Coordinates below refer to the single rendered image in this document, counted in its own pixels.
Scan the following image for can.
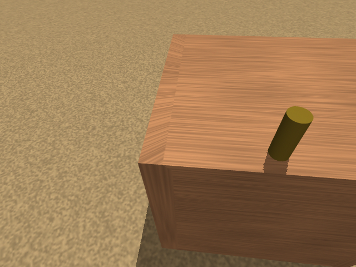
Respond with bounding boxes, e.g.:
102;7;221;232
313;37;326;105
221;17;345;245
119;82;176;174
268;106;314;161

